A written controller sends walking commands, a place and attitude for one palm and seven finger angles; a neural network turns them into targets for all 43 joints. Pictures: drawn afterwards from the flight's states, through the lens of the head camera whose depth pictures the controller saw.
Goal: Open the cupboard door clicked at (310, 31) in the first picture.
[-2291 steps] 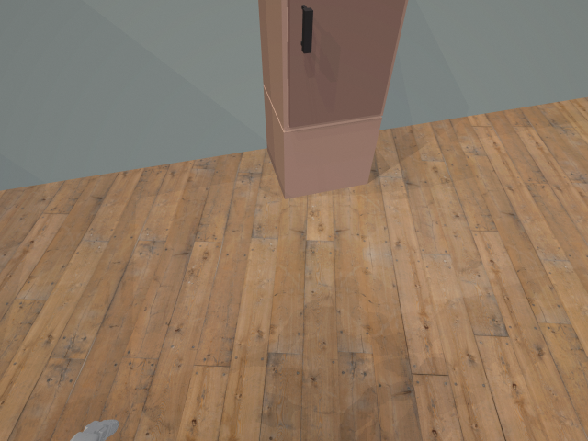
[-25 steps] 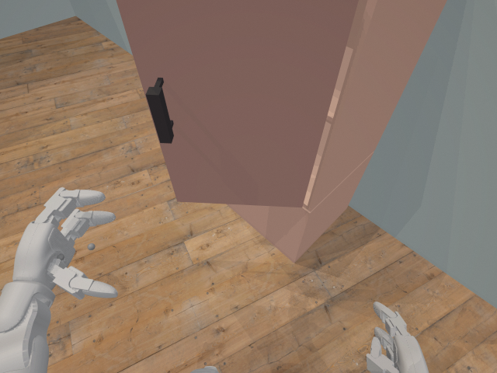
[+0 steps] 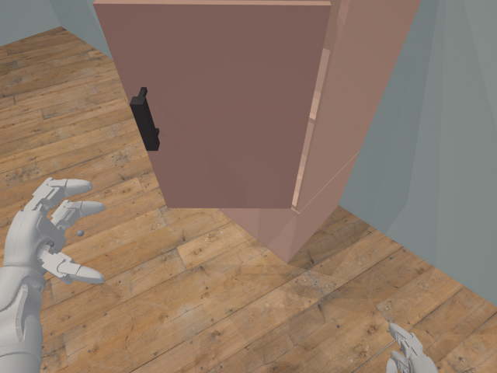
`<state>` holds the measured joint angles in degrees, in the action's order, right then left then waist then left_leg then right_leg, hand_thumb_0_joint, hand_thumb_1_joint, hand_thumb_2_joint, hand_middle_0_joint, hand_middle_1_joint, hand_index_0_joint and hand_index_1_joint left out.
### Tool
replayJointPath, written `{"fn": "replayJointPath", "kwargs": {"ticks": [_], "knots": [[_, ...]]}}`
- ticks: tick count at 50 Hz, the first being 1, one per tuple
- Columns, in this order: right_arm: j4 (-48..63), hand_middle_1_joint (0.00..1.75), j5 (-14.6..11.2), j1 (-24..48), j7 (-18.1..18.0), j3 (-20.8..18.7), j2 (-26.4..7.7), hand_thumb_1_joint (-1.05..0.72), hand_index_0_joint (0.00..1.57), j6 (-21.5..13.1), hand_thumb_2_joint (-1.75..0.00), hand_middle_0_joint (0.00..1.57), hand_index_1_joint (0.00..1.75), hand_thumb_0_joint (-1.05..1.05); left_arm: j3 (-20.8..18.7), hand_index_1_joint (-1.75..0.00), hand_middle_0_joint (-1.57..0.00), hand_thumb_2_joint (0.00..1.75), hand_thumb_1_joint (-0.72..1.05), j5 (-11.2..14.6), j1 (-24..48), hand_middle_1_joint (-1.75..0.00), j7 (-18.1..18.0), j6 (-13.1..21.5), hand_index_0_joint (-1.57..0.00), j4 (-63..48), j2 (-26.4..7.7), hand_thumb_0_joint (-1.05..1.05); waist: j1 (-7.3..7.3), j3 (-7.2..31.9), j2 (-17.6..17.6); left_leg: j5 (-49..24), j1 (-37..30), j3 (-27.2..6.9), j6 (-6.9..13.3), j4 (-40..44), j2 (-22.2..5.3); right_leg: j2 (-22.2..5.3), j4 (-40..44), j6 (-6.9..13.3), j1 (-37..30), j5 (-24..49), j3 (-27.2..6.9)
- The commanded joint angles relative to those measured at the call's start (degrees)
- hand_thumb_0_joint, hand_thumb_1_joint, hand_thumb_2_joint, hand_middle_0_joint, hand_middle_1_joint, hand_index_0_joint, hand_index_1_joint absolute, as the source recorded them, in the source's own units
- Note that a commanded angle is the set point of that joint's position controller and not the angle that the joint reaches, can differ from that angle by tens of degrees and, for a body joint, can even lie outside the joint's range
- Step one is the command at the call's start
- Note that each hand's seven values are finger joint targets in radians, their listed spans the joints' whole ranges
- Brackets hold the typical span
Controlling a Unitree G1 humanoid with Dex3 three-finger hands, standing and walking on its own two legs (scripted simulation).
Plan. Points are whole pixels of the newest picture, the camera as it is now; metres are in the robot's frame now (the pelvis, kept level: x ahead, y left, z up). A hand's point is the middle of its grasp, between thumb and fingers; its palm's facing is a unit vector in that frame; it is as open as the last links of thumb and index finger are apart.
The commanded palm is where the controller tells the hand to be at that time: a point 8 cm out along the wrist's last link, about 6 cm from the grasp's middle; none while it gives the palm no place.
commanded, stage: raise the hand with hooked fingers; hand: left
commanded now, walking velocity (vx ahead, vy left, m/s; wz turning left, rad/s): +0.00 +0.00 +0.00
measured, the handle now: (148, 119) +0.59 +0.25 +0.06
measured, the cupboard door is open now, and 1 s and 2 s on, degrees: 42 42 42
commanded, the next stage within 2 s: move the hooked fingers beside the handle in 0.22 s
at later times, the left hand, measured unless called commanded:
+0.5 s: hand (82, 226) +0.31 +0.27 +0.08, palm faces +0.08 -1.00 -0.01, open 14.0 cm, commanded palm +0.29 +0.32 +0.08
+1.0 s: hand (93, 184) +0.39 +0.29 +0.08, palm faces +0.06 -1.00 +0.00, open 14.0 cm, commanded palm +0.36 +0.34 +0.07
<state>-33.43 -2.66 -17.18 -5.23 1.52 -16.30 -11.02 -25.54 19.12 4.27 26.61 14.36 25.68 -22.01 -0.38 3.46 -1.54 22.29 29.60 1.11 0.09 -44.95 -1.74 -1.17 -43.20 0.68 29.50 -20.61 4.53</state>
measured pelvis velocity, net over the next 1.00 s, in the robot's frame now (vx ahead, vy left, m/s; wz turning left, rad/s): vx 0.00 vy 0.01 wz -0.02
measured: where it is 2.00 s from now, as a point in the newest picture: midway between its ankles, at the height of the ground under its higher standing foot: outside the picture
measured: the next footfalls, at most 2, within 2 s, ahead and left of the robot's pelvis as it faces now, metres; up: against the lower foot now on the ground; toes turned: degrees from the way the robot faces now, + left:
none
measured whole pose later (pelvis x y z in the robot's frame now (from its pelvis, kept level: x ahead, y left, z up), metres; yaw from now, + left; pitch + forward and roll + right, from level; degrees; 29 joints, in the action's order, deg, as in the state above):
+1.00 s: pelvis +0.00 +0.01 -0.01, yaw -1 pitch +12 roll -2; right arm -35.3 -2.0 -20.4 -5.0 1.6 -16.6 -5.0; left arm -30.3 14.1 28.6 29.4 18.9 52.5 -31.2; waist -3.6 3.8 -0.3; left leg 23.7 38.0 1.4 0.5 -49.3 -2.4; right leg -0.5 -46.2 0.4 37.6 -21.0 4.0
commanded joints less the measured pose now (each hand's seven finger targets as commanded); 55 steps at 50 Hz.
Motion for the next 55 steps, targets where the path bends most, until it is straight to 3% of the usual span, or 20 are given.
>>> {"fn": "replayJointPath", "kwargs": {"ticks": [1,3,5,7,9,12,14,16,19,24,26,28,32,37,41,42,47,50,54,55], "knots": [[7.93,0.30,0.25,2.93,-0.73,-2.64,-7.36,-0.90,0.20,-3.01,-0.90,0.20,0.30,0.00,-5.21,-1.20,-0.30,0.30,-0.50,1.27,12.59,-1.20,-0.75,4.54,-0.30,-12.22,-16.15,0.00,1.01,13.23,-1.85,-11.86,-4.33,-1.36,1.14,6.67,2.04,1.45,5.75,0.47,-8.14,11.00,-3.11],[7.77,0.30,0.21,3.12,-0.85,-2.61,-7.10,-0.90,0.20,-3.18,-0.90,0.20,0.30,0.00,-4.90,-1.20,-0.30,0.30,-0.50,1.11,13.05,-1.20,-0.86,5.11,-0.30,-13.36,-15.83,0.00,1.03,13.63,-4.17,-12.91,-5.24,-1.30,1.04,6.63,2.04,1.42,5.57,0.55,-8.05,12.13,-2.95],[7.58,0.30,0.17,3.08,-0.93,-2.53,-7.22,-0.90,0.20,-3.10,-0.90,0.20,0.30,0.00,-4.64,-1.20,-0.30,0.30,-0.50,1.43,12.74,-1.20,-0.43,4.80,-0.30,-11.95,-15.53,0.00,0.82,12.93,-1.64,-12.71,-4.63,-1.36,1.15,6.56,1.96,1.59,5.57,0.46,-8.23,12.45,-3.06],[7.44,0.30,0.11,3.23,-1.08,-2.52,-7.17,-0.90,0.20,-3.16,-0.90,0.20,0.30,0.00,-4.40,-1.20,-0.30,0.30,-0.50,1.40,13.29,-1.20,-0.28,4.75,-0.30,-12.07,-15.37,0.00,0.72,12.60,-3.13,-12.18,-4.90,-1.25,1.06,6.71,1.99,1.47,5.76,0.42,-7.54,11.99,-2.99],[7.52,0.30,0.18,3.10,-1.14,-2.36,-7.35,-0.90,0.20,-3.09,-0.90,0.20,0.30,0.00,-4.41,-1.20,-0.30,0.30,-0.50,1.71,13.16,-1.20,0.02,4.12,-0.30,-10.52,-15.43,0.00,0.64,11.61,-0.37,-11.70,-4.03,-1.47,1.18,6.53,1.91,1.58,5.84,0.43,-7.66,11.49,-3.04],[7.71,0.30,0.05,3.68,-1.17,-2.32,-7.21,-0.90,0.20,-3.17,-0.90,0.20,0.30,0.00,-4.10,-1.20,-0.30,0.30,-0.50,1.71,13.25,-1.20,0.46,3.61,-0.30,-10.03,-14.95,0.00,0.93,11.86,-1.84,-11.22,-3.79,-1.26,1.13,6.49,2.13,1.22,6.08,0.33,-7.59,11.26,-3.48],[7.87,0.30,0.13,3.33,-1.11,-2.34,-7.36,-0.90,0.20,-3.09,-0.90,0.20,0.30,0.00,-4.13,-1.20,-0.30,0.30,-0.50,1.91,13.11,-1.20,0.56,3.43,-0.30,-9.99,-15.05,0.00,0.77,11.90,0.25,-11.66,-3.59,-1.29,1.26,6.16,2.05,1.43,5.89,0.33,-7.95,11.66,-3.39],[7.81,0.30,0.11,3.43,-1.06,-2.35,-7.14,-0.90,0.20,-3.16,-0.90,0.20,0.30,0.00,-4.32,-1.20,-0.30,0.30,-0.50,1.61,13.29,-1.20,0.58,3.69,-0.30,-10.87,-15.32,0.00,1.06,13.24,-2.27,-12.95,-4.42,-1.17,1.13,6.10,2.10,1.25,5.48,0.38,-8.33,13.29,-3.36],[6.92,0.30,0.28,2.88,-1.39,-2.22,-7.36,-0.90,0.20,-3.08,-0.90,0.20,0.30,0.00,-3.56,-1.20,-0.30,0.30,-0.50,1.17,19.67,-1.20,0.04,4.14,-0.30,-10.90,-16.02,0.00,-0.45,12.59,-1.65,-12.73,-4.53,-1.61,1.12,5.60,1.92,1.54,5.07,0.42,-6.71,12.92,-3.17],[5.96,0.30,0.19,2.16,-1.74,-2.18,-7.60,-0.90,0.20,-2.35,-0.90,0.20,0.30,0.00,-3.03,-1.20,-0.30,0.30,-0.50,0.26,25.33,-1.20,0.41,4.19,-0.30,-5.38,-16.83,0.00,-0.94,12.67,-1.77,-11.33,-3.57,-1.47,1.15,5.29,2.00,1.37,5.01,0.40,-5.90,11.71,-3.68],[5.49,0.30,0.15,1.57,-1.83,-2.27,-7.90,-0.90,0.20,-1.92,-0.90,0.20,0.30,0.00,-4.60,-1.20,-0.30,0.30,-0.50,-0.55,27.03,-1.20,0.59,4.24,-0.30,-2.43,-19.45,0.00,-0.80,13.52,-2.18,-11.08,-2.97,-1.64,1.04,5.31,1.96,1.23,4.88,0.44,-6.10,11.30,-3.70],[5.50,0.30,0.14,1.33,-1.75,-2.26,-7.76,-0.90,0.20,-1.72,-0.90,0.20,0.30,0.00,-3.22,-1.20,-0.30,0.30,-0.50,-1.02,29.18,-1.20,0.66,4.46,-0.30,-1.09,-18.45,0.00,-0.90,14.36,-3.96,-11.47,-3.68,-1.77,1.01,5.17,2.02,1.26,4.57,0.59,-5.13,11.53,-3.43],[5.21,0.30,0.30,-0.25,-1.41,-2.42,-8.42,-0.90,0.20,-0.53,-0.90,0.20,0.30,0.00,-5.94,-1.20,-0.30,0.30,-0.50,-1.29,30.59,-1.20,1.04,4.57,-0.30,5.23,-22.10,0.00,-0.53,16.45,-1.21,-12.58,-1.25,-1.43,1.10,4.25,1.97,1.28,3.78,0.40,-7.08,13.61,-4.00],[5.64,0.30,0.52,-2.12,-0.61,-2.86,-8.52,-0.90,0.20,0.88,-0.90,0.20,0.30,0.00,-5.68,-1.20,-0.30,0.30,-0.50,-1.86,33.14,-1.20,1.52,5.61,-0.30,6.80,-22.37,0.00,-0.53,19.15,-3.54,-17.05,-2.40,-1.23,1.09,3.40,1.86,1.75,2.26,0.55,-6.58,18.09,-3.54],[4.86,0.30,0.34,-3.44,-0.63,-2.99,-9.34,-0.90,0.20,2.25,-0.90,0.20,0.30,0.00,-7.15,-1.20,-0.30,0.30,-0.50,-2.16,37.03,-1.20,1.91,5.94,-0.30,12.64,-25.21,0.00,-1.85,16.20,-0.38,-13.46,0.97,-1.13,1.29,3.19,1.58,1.93,2.63,0.30,-4.67,15.18,-3.72],[4.70,0.30,0.43,-3.73,-0.63,-2.97,-9.35,-0.90,0.20,2.50,-0.90,0.20,0.30,0.00,-6.43,-1.20,-0.30,0.30,-0.50,-2.44,39.09,-1.20,2.10,6.20,-0.30,13.29,-24.89,0.00,-2.09,16.30,-1.72,-13.01,1.15,-1.06,1.31,3.07,1.70,1.89,2.49,0.30,-3.98,14.53,-3.79],[3.95,0.30,0.92,-5.72,-0.52,-3.38,-9.55,-0.90,0.20,3.79,-0.90,0.20,0.30,0.00,-8.51,-1.20,-0.30,0.30,-0.50,-3.54,43.51,-1.20,2.71,8.51,-0.30,14.38,-28.89,0.00,-2.02,21.44,-5.21,-16.53,-0.93,-1.29,1.34,1.66,1.51,2.33,0.99,0.64,-3.80,16.83,-3.78],[3.77,0.30,1.07,-6.59,-0.37,-3.53,-9.79,-0.90,0.20,4.73,-0.90,0.20,0.30,0.00,-9.53,-1.20,-0.30,0.30,-0.50,-3.38,44.17,-1.20,3.40,9.19,-0.30,15.44,-30.36,0.00,-1.94,23.23,-4.67,-19.09,-1.51,-1.72,1.30,1.12,1.17,2.71,0.23,0.73,-3.54,18.38,-3.47],[3.57,0.30,0.95,-7.29,-0.36,-3.21,-10.11,-0.90,0.20,5.90,-0.90,0.20,0.30,0.00,-6.94,-1.20,-0.30,0.30,-0.50,-3.75,48.35,-1.20,4.14,7.95,-0.30,21.48,-28.92,0.00,-3.55,18.87,-3.27,-16.13,0.91,-1.90,1.54,1.13,1.07,2.90,0.42,0.77,0.06,15.44,-2.83],[3.47,0.30,0.99,-7.76,-0.37,-3.45,-10.42,-0.90,0.20,6.18,-0.90,0.20,0.30,0.00,-8.65,-1.20,-0.30,0.30,-0.50,-4.34,48.96,-1.20,3.98,8.04,-0.30,21.70,-31.46,0.00,-3.09,20.30,-4.04,-16.32,0.39,-2.12,1.41,1.02,0.98,2.84,0.25,0.75,0.29,15.09,-2.85]]}}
